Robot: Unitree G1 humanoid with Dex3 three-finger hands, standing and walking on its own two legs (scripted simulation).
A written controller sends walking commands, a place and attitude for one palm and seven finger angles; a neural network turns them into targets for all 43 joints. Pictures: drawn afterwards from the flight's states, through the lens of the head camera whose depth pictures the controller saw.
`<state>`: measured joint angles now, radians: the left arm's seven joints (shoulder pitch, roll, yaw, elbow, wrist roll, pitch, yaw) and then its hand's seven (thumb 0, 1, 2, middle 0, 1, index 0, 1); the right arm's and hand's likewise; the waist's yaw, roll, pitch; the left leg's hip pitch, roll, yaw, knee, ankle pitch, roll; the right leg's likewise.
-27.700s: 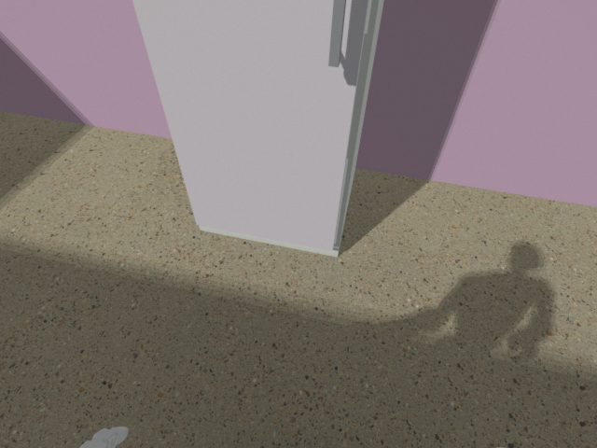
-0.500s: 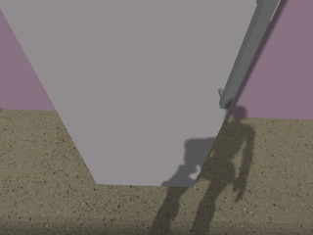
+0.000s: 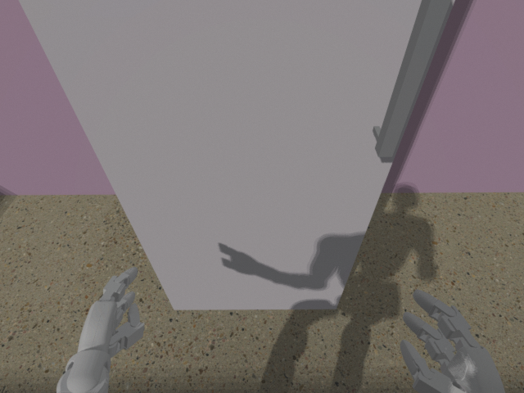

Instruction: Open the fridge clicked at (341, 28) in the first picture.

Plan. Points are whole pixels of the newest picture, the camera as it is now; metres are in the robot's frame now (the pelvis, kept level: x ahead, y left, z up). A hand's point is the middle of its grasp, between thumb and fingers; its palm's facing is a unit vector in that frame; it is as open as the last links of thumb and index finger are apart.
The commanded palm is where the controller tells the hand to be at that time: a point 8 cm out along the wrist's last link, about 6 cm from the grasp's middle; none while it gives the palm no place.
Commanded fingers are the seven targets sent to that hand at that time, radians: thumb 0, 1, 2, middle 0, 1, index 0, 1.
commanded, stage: raise the hand to about handle height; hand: right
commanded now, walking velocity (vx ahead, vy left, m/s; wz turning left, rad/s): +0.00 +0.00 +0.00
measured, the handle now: (405, 66) +0.51 -0.18 +0.27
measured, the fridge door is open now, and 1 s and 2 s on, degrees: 0 0 0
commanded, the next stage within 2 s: move the hooked fingers beside the handle in 1.66 s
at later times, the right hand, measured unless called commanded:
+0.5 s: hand out of the picture +0.23 -0.27 +0.16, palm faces +0.08 +0.99 -0.08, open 11.7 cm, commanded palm +0.20 -0.31 +0.16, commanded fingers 0.00 0.22 -0.42 0.28 1.02 0.28 1.02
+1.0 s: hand out of the picture +0.26 -0.31 +0.23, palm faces +0.05 +0.99 -0.13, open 13.9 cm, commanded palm +0.23 -0.35 +0.26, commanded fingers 0.00 0.50 -0.30 0.30 1.20 0.30 1.20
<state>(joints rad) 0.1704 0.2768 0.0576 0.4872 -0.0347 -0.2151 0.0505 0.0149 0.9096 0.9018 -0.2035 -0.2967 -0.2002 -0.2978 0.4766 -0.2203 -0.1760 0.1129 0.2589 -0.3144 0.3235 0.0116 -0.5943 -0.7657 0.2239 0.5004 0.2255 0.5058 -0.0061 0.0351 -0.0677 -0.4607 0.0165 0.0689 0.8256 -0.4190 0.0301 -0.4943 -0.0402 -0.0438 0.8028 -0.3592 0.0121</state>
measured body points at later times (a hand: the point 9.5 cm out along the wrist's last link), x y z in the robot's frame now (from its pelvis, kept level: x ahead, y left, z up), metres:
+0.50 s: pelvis +0.01 -0.03 +0.02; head -0.01 -0.02 +0.47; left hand +0.16 +0.21 -0.06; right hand +0.22 -0.32 +0.17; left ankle +0.01 +0.10 -0.70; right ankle +0.03 -0.13 -0.70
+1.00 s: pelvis +0.01 -0.03 +0.03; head -0.02 -0.02 +0.48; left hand +0.23 +0.16 -0.02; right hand +0.25 -0.37 +0.24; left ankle +0.01 +0.10 -0.70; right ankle +0.03 -0.13 -0.70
